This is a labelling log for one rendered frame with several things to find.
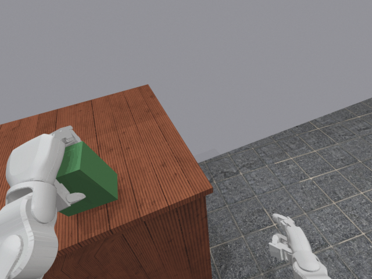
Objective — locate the table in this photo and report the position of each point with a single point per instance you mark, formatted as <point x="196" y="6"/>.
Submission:
<point x="158" y="227"/>

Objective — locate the right robot hand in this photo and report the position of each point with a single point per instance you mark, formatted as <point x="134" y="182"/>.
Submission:
<point x="283" y="247"/>

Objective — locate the left robot hand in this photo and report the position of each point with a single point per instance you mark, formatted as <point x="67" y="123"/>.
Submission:
<point x="39" y="159"/>

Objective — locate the robot left forearm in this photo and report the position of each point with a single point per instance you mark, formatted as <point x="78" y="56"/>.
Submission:
<point x="28" y="243"/>

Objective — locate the robot right forearm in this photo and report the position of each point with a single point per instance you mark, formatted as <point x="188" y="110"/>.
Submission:
<point x="306" y="265"/>

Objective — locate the sponge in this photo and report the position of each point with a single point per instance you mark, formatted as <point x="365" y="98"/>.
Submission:
<point x="83" y="171"/>

